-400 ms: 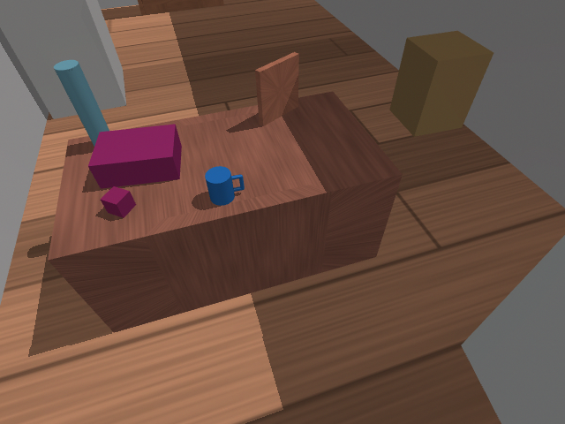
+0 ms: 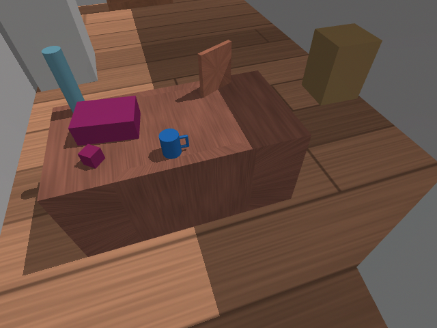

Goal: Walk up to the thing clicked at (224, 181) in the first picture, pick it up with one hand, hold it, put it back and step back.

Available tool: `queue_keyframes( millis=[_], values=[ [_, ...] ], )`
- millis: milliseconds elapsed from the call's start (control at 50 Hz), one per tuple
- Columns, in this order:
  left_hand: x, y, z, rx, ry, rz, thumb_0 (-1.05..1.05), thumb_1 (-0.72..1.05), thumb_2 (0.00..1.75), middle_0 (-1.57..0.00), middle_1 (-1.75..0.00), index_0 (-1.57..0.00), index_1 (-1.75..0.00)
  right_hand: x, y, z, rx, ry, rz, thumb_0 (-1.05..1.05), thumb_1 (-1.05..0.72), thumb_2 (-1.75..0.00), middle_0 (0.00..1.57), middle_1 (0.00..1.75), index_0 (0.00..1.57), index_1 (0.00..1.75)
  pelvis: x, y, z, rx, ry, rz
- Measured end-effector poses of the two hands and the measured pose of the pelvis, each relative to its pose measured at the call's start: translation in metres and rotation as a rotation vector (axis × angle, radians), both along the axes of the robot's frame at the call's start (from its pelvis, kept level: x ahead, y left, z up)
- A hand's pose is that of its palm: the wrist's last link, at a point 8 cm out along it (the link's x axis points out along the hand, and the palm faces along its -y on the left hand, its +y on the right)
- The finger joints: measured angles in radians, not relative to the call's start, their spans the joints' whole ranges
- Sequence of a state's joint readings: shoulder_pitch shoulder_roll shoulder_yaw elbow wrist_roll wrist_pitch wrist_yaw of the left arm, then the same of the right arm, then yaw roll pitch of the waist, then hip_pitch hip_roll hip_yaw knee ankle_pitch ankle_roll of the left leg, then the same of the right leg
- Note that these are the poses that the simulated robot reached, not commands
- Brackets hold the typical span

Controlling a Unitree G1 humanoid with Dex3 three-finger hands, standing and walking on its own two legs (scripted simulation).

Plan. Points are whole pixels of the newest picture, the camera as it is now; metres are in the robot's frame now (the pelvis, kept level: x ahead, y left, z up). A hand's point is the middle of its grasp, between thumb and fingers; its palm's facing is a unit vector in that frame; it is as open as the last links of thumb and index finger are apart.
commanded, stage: stand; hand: right
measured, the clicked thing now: (174, 143) +0.84 +0.20 -0.26
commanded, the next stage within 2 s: walk up in 0.72 s
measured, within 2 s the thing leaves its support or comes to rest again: neither
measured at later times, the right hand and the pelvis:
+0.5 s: hand out of the picture +0.08 -0.25 -0.16, palm faces -0.03 +0.94 -0.34, open 7.4 cm; pelvis +0.00 +0.00 +0.00, yaw +0 degrees
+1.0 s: hand out of the picture +0.14 -0.23 -0.15, palm faces -0.19 +0.91 -0.36, open 7.4 cm; pelvis +0.04 +0.05 -0.02, yaw +9 degrees
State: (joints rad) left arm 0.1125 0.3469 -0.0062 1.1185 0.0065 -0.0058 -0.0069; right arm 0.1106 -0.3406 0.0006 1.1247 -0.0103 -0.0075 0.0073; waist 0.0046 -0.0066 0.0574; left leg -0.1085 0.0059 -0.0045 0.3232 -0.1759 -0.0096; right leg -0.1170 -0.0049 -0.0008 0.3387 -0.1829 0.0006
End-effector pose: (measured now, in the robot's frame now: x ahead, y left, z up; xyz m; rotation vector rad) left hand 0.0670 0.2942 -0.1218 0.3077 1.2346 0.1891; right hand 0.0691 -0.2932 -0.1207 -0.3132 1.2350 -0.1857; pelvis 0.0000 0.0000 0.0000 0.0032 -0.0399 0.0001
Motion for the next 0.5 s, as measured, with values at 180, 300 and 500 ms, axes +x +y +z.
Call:
queue_keyframes(
  millis=[180,300,500],
  values=[
    [-0.0001,-0.0004,-0.0003,-0.001,0.005,-0.001,0.0,0.9,0.9,-0.2,-0.3,-0.2,-0.3,0.0007,-0.001,0.0002,-0.002,0.004,-0.002,0.01,-0.9,-0.9,0.2,0.3,0.2,0.3,0.0018,-0.0001,0.0001,-0.001,0.001,-0.001],
    [0.0014,-0.0001,-0.0003,0.0,0.004,0.001,0.0,0.9,0.9,-0.2,-0.3,-0.2,-0.3,0.0028,-0.0014,0.0009,-0.003,0.0,0.0,0.01,-0.91,-0.9,0.2,0.3,0.2,0.3,0.0028,-0.0003,0.0002,-0.001,0.001,0.0],
    [0.0039,0.0003,-0.0001,0.0,0.003,0.002,0.0,0.9,0.9,-0.2,-0.3,-0.2,-0.3,0.006,-0.0011,0.0011,-0.005,0.0,0.004,0.01,-0.91,-0.9,0.2,0.3,0.2,0.3,0.0048,-0.0001,0.0003,-0.002,0.004,0.001]
  ],
)
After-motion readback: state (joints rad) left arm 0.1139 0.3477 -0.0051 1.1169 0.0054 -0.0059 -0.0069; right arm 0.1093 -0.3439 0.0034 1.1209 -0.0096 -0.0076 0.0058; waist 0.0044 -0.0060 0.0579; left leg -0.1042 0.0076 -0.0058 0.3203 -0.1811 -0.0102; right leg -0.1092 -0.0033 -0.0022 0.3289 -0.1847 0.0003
